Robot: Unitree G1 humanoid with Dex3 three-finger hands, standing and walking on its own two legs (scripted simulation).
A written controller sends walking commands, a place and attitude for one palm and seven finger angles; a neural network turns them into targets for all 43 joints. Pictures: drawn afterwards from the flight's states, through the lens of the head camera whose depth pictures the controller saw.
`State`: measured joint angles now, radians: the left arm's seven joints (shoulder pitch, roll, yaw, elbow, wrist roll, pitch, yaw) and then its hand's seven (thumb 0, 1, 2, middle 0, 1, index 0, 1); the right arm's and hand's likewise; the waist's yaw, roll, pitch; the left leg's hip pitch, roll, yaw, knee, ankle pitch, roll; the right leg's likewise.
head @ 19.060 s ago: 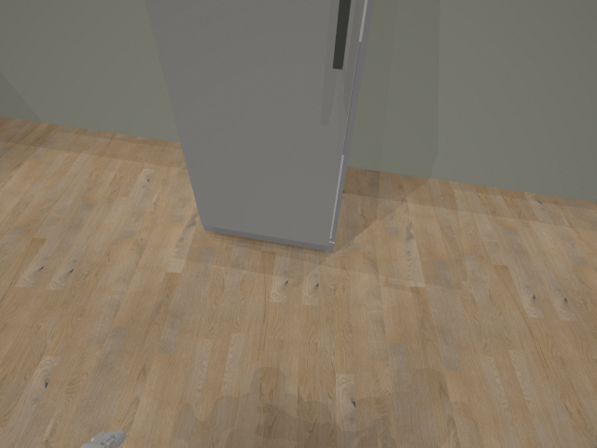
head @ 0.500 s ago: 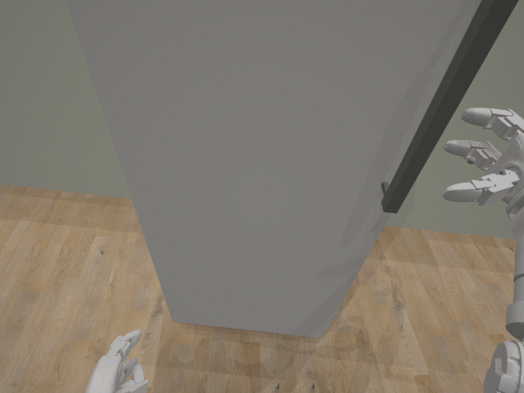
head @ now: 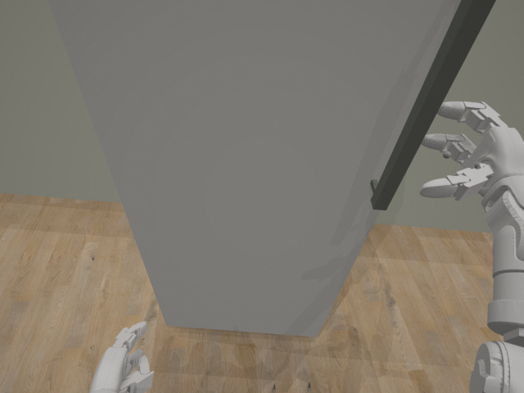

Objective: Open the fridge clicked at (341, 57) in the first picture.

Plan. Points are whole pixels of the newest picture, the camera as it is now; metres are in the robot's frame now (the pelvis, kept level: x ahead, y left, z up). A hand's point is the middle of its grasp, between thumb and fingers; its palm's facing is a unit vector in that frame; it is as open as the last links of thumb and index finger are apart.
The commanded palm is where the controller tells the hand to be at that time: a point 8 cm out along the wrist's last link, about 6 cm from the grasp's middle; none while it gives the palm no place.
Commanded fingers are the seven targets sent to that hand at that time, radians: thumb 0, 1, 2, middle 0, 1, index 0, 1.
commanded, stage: move the hooked fingers beside the handle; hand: right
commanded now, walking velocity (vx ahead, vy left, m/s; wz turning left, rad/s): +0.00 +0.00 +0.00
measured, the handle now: (414, 112) +0.45 -0.18 +0.25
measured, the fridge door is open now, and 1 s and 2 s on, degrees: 0 0 0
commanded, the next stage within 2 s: feel for the door with the fingertips in 0.10 s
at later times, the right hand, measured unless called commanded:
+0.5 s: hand (432, 157) +0.38 -0.20 +0.22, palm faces +0.02 +1.00 -0.03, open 14.0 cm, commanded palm +0.35 -0.25 +0.23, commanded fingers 0.00 0.50 -0.30 0.30 1.20 0.30 1.20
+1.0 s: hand (428, 147) +0.40 -0.20 +0.23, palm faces +0.03 +1.00 -0.02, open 14.0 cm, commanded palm +0.38 -0.25 +0.23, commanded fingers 0.00 0.50 -0.30 0.30 1.20 0.30 1.20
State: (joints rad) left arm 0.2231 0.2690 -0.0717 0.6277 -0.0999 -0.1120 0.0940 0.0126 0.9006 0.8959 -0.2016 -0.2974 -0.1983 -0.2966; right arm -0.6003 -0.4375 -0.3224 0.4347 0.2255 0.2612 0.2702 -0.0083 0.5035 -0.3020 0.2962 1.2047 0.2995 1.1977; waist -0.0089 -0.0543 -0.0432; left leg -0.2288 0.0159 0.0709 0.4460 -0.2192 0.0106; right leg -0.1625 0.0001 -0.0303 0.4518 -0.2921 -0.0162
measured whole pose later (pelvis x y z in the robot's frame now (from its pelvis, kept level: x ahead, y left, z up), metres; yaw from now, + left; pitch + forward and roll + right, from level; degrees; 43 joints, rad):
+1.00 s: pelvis -0.01 +0.00 +0.00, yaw +0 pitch +0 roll +0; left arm 0.23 0.27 -0.07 0.65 -0.10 -0.07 0.09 0.01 0.90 0.90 -0.20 -0.30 -0.20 -0.30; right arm -0.67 -0.41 -0.28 0.50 0.22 0.28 0.21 -0.01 0.50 -0.30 0.30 1.20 0.30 1.20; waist 0.00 -0.05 -0.04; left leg -0.22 0.01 0.07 0.43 -0.20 0.01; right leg -0.16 0.00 -0.03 0.44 -0.28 -0.01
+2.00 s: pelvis +0.00 +0.00 +0.00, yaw +1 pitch +0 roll +0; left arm 0.21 0.25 -0.07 0.63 -0.09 -0.04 0.08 0.01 0.90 0.90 -0.20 -0.30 -0.20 -0.30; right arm -0.64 -0.36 -0.27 0.43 0.20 0.30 0.16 -0.01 0.50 -0.30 0.32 1.22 0.31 1.20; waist 0.00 -0.04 -0.04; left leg -0.21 0.00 0.06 0.40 -0.19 0.01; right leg -0.14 -0.01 -0.04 0.41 -0.27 -0.01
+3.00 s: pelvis -0.01 +0.00 +0.00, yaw +1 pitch -1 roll +0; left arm 0.21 0.24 -0.07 0.65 -0.08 -0.02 0.08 0.01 0.90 0.90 -0.20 -0.30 -0.20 -0.30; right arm -0.65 -0.29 -0.22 0.37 0.19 0.35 0.07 -0.01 0.50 -0.30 0.30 1.20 0.29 1.20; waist -0.01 -0.04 -0.04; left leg -0.19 0.01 0.05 0.38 -0.17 0.01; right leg -0.12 0.00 -0.05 0.39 -0.26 -0.02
